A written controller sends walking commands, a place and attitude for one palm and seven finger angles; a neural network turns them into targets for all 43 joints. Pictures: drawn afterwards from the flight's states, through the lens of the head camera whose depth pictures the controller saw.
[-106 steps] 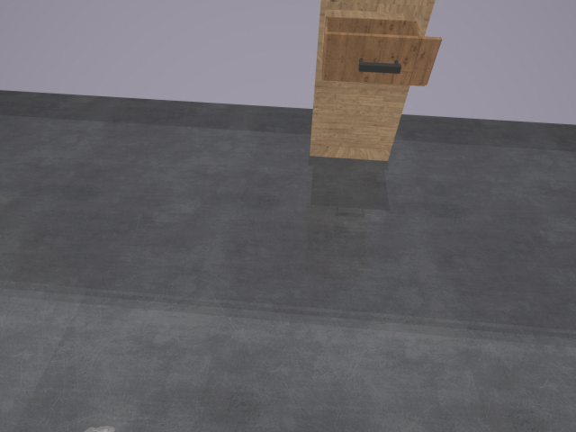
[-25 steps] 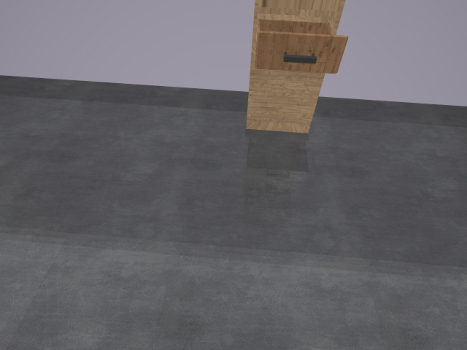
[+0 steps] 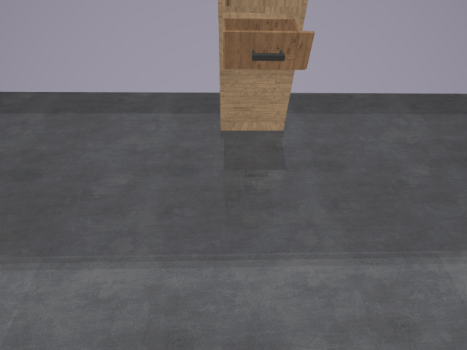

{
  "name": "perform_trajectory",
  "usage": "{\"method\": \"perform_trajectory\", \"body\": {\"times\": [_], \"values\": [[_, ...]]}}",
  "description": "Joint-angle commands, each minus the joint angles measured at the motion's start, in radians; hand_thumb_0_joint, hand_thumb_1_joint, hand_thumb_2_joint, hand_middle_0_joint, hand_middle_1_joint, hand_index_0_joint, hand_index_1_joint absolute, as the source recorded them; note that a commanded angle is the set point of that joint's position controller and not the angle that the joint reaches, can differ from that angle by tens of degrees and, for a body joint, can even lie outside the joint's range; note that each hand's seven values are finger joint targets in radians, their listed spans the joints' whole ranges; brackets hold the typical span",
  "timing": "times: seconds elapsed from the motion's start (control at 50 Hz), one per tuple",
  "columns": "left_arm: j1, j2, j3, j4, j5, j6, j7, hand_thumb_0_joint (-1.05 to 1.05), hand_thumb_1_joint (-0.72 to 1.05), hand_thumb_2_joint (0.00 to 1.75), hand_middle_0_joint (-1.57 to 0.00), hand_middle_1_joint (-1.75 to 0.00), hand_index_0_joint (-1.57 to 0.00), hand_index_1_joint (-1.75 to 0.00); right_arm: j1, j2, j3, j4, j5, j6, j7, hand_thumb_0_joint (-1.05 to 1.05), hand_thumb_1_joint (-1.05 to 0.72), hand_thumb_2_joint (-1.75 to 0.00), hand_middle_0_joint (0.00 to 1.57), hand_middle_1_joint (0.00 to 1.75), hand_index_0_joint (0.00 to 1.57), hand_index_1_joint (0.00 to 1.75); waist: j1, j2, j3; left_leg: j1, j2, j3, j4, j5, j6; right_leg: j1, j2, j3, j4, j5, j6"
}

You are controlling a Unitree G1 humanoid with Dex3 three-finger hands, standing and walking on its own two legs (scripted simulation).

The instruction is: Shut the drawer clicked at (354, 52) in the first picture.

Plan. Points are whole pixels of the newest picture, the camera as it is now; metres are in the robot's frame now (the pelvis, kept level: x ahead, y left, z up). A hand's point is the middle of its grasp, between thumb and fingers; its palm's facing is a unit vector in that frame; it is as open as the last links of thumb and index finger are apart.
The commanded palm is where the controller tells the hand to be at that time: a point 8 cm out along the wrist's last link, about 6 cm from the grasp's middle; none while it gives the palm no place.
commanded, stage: walk to a spot facing it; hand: left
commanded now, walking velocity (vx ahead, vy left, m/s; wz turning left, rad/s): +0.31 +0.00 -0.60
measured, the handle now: (267, 54) +1.25 -0.05 -0.08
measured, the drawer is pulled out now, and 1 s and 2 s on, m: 0.30 0.30 0.30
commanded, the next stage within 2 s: turn to face it in 1.76 s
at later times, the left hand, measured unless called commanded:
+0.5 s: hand (148, 343) +0.16 +0.18 -0.17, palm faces -0.11 -0.98 -0.18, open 7.4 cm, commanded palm none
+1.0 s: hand (229, 183) +0.57 +0.06 -0.15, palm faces -0.56 -0.82 -0.15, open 7.4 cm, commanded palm none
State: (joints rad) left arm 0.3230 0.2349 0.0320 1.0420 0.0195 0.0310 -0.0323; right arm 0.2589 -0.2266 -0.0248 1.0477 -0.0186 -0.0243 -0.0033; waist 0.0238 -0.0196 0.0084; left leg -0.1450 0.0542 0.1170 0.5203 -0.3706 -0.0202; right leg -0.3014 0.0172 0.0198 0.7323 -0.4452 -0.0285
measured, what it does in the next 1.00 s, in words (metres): walks ahead, turning right: left foot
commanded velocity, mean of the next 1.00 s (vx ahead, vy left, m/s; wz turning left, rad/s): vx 0.34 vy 0.00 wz -0.49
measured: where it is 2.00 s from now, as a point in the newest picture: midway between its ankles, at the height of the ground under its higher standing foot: (299, 255)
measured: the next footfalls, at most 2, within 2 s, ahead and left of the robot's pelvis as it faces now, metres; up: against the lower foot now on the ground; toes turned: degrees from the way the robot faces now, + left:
left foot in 0.54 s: +0.37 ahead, +0.08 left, +0.00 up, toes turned -10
right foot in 1.12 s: +0.46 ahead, -0.22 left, +0.00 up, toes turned -41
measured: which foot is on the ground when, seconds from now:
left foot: down 0.00-0.08, up 0.10-0.52, down 0.54-1.00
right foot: down 0.00-0.54, up 0.56-1.00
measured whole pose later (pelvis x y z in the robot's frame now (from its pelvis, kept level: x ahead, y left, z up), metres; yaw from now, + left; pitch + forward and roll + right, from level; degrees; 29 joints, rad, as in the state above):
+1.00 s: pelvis +0.37 -0.02 +0.01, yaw -30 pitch +0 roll +0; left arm 0.08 0.21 0.07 0.94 0.03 0.03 -0.05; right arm 0.47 -0.19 -0.04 1.08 -0.03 -0.07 -0.01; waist -0.07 -0.03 0.07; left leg -0.01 0.08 0.34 0.36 -0.33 0.00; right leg -0.57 -0.10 -0.10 0.78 -0.16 0.00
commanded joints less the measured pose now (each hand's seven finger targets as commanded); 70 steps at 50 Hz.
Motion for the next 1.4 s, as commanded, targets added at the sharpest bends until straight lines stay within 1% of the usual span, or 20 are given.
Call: {"method": "perform_trajectory", "body": {"times": [0.0,0.04,0.06,0.08,0.16,0.22,0.42,0.48,0.5,0.52,0.54,0.6,0.66,0.98,1.02,1.06,1.1,1.16,1.24,1.38], "values": [[-0.113,0.052,0.036,-0.15,0.001,-0.053,-0.011,0.0,0.9,0.9,-0.2,-0.3,-0.2,-0.3,0.051,-0.205,-0.059,-0.038,-0.011,-0.032,-0.022,0.0,-0.9,-0.9,0.2,0.3,0.2,0.3,-0.034,0.155,0.084,0.087,0.32,-0.175,-0.173,0.266,0.169,-0.192,-0.074,-0.067,-0.002,-0.035,0.005],[0.15,0.077,0.052,-0.065,0.005,-0.06,-0.01,0.0,0.9,0.9,-0.2,-0.3,-0.2,-0.3,-0.014,-0.185,-0.054,-0.057,-0.004,-0.029,-0.015,0.0,-0.9,-0.9,0.2,0.3,0.2,0.3,0.094,0.015,-0.015,-0.133,0.186,0.019,0.186,0.225,0.076,0.231,-0.013,-0.109,-0.236,0.174,-0.012],[0.287,0.216,0.083,-0.03,0.012,-0.078,0.013,0.0,0.9,0.9,-0.2,-0.3,-0.2,-0.3,-0.035,-0.1,-0.035,-0.104,0.012,-0.031,-0.002,0.0,-0.9,-0.9,0.2,0.3,0.2,0.3,0.136,-0.37,-0.05,-0.467,0.045,0.109,0.542,-0.078,0.005,0.432,-0.286,0.358,-0.423,0.1,-0.108],[0.345,0.232,0.079,-0.026,-0.011,-0.078,0.03,0.0,0.9,0.9,-0.2,-0.3,-0.2,-0.3,-0.142,-0.109,-0.033,-0.164,0.005,-0.038,0.001,0.0,-0.9,-0.9,0.2,0.3,0.2,0.3,0.15,-0.29,-0.019,-0.602,0.011,-0.019,0.68,-0.214,0.005,0.415,-0.391,0.608,-0.518,0.165,-0.201],[0.128,0.125,0.054,-0.086,0.003,-0.089,0.043,0.0,0.9,0.9,-0.2,-0.3,-0.2,-0.3,-0.128,-0.074,-0.047,-0.127,-0.007,-0.035,0.009,0.0,-0.9,-0.9,0.2,0.3,0.2,0.3,0.027,-0.004,0.082,-0.562,0.097,-0.103,0.669,0.037,-0.018,0.18,-0.305,0.403,-0.517,0.19,-0.216],[0.117,0.117,0.055,-0.08,0.005,-0.102,0.04,0.0,0.9,0.9,-0.2,-0.3,-0.2,-0.3,-0.09,-0.042,-0.047,-0.126,-0.006,-0.019,0.014,0.0,-0.9,-0.9,0.2,0.3,0.2,0.3,-0.006,-0.028,0.05,-0.526,0.086,-0.082,0.582,0.114,-0.038,0.152,-0.241,0.275,-0.511,0.323,-0.19],[0.133,0.127,0.061,-0.065,0.01,-0.099,0.049,0.0,0.9,0.9,-0.2,-0.3,-0.2,-0.3,-0.25,-0.021,-0.039,-0.234,0.007,-0.04,0.028,0.0,-0.9,-0.9,0.2,0.3,0.2,0.3,0.03,-0.114,0.065,-0.406,0.016,-0.041,0.201,0.161,-0.015,0.237,-0.198,0.237,-0.438,0.59,-0.142],[0.072,0.136,0.073,-0.078,0.004,-0.097,0.048,0.0,0.9,0.9,-0.2,-0.3,-0.2,-0.3,-0.019,-0.071,-0.053,-0.169,0.001,-0.053,0.004,0.0,-0.9,-0.9,0.2,0.3,0.2,0.3,-0.083,-0.064,-0.026,-0.009,-0.03,-0.028,0.0,0.198,0.014,0.122,-0.131,0.192,-0.188,0.709,-0.096],[0.088,0.097,0.074,-0.088,-0.006,-0.096,0.041,0.0,0.9,0.9,-0.2,-0.3,-0.2,-0.3,0.147,-0.158,-0.072,-0.124,-0.009,-0.057,-0.012,0.0,-0.9,-0.9,0.2,0.3,0.2,0.3,-0.141,0.059,-0.145,0.269,0.108,-0.172,-0.035,0.186,0.049,-0.026,-0.061,0.146,0.056,0.533,-0.062],[0.13,0.038,0.068,-0.105,-0.016,-0.094,0.024,0.0,0.9,0.9,-0.2,-0.3,-0.2,-0.3,0.256,-0.267,-0.093,-0.103,-0.019,-0.059,-0.015,0.0,-0.9,-0.9,0.2,0.3,0.2,0.3,-0.144,0.362,-0.239,0.415,0.43,-0.586,-0.155,0.189,0.159,-0.254,0.075,-0.004,0.425,-0.096,-0.006],[0.08,0.059,0.068,-0.124,-0.006,-0.099,0.023,0.0,0.9,0.9,-0.2,-0.3,-0.2,-0.3,0.226,-0.241,-0.077,-0.111,-0.006,-0.045,-0.011,0.0,-0.9,-0.9,0.2,0.3,0.2,0.3,-0.132,0.237,-0.184,0.281,0.482,-0.669,-0.245,0.037,0.217,-0.307,0.03,0.044,0.574,-0.132,-0.022],[-0.011,0.037,0.065,-0.124,0.013,-0.072,0.002,0.0,0.9,0.9,-0.2,-0.3,-0.2,-0.3,0.039,-0.077,-0.04,-0.138,-0.006,-0.058,-0.014,0.0,-0.9,-0.9,0.2,0.3,0.2,0.3,-0.044,0.178,0.05,-0.046,0.361,-0.393,-0.325,-0.086,0.139,-0.348,-0.097,0.026,0.631,0.104,-0.003],[0.021,-0.004,0.059,-0.106,0.017,-0.036,-0.008,0.0,0.9,0.9,-0.2,-0.3,-0.2,-0.3,0.032,-0.045,-0.035,-0.12,-0.002,-0.074,-0.02,0.0,-0.9,-0.9,0.2,0.3,0.2,0.3,0.0,0.145,0.024,-0.106,0.288,-0.158,-0.314,0.136,0.114,-0.282,-0.115,-0.003,0.548,0.194,0.019],[-0.379,-0.02,0.023,-0.21,0.014,-0.037,-0.02,0.0,0.9,0.9,-0.2,-0.3,-0.2,-0.3,0.292,-0.087,-0.035,0.009,-0.017,-0.059,-0.014,0.0,-0.9,-0.9,0.2,0.3,0.2,0.3,-0.104,0.147,0.105,0.182,0.318,0.096,-0.247,0.553,0.13,-0.3,-0.087,-0.14,-0.035,0.231,-0.006],[-0.308,-0.002,0.027,-0.189,0.011,-0.047,-0.015,0.0,0.9,0.9,-0.2,-0.3,-0.2,-0.3,0.279,-0.109,-0.04,0.009,-0.014,-0.055,-0.015,0.0,-0.9,-0.9,0.2,0.3,0.2,0.3,-0.062,0.158,0.051,0.211,0.315,0.141,-0.115,0.796,0.116,-0.164,-0.04,-0.181,-0.111,0.163,-0.038],[-0.053,0.066,0.049,-0.104,0.016,-0.066,-0.003,0.0,0.9,0.9,-0.2,-0.3,-0.2,-0.3,0.244,-0.114,-0.041,-0.005,-0.002,-0.051,-0.007,0.0,-0.9,-0.9,0.2,0.3,0.2,0.3,0.061,0.074,-0.093,0.037,0.259,0.202,0.225,0.828,0.058,0.256,0.003,-0.203,-0.209,0.269,-0.07],[0.162,0.253,0.094,-0.05,-0.008,-0.076,0.02,0.0,0.9,0.9,-0.2,-0.3,-0.2,-0.3,0.204,-0.022,-0.025,-0.072,0.017,-0.05,-0.006,0.0,-0.9,-0.9,0.2,0.3,0.2,0.3,0.108,-0.192,-0.243,-0.521,0.046,0.111,0.809,-0.233,-0.024,0.649,-0.466,0.493,-0.366,0.405,-0.259],[-0.044,0.15,0.072,-0.094,-0.015,-0.072,0.037,0.0,0.9,0.9,-0.2,-0.3,-0.2,-0.3,0.097,-0.041,-0.045,-0.066,0.0,-0.035,-0.004,0.0,-0.9,-0.9,0.2,0.3,0.2,0.3,0.023,0.013,-0.031,-0.504,0.15,-0.078,0.817,0.004,-0.005,0.234,-0.37,0.295,-0.498,0.163,-0.204],[-0.093,0.07,0.049,-0.081,0.0,-0.098,0.041,0.0,0.9,0.9,-0.2,-0.3,-0.2,-0.3,0.196,0.019,-0.04,-0.021,-0.013,-0.002,0.002,0.0,-0.9,-0.9,0.2,0.3,0.2,0.3,-0.075,-0.075,0.025,-0.379,0.139,-0.047,0.602,0.088,-0.031,0.026,-0.245,0.072,-0.53,0.31,-0.155],[0.002,0.078,0.05,-0.042,0.005,-0.106,0.036,0.0,0.9,0.9,-0.2,-0.3,-0.2,-0.3,-0.02,0.023,-0.041,-0.109,-0.011,-0.022,0.028,0.0,-0.9,-0.9,0.2,0.3,0.2,0.3,-0.016,-0.098,0.063,-0.367,0.094,-0.03,0.248,0.149,-0.024,0.09,-0.241,0.104,-0.537,0.215,-0.159]]}}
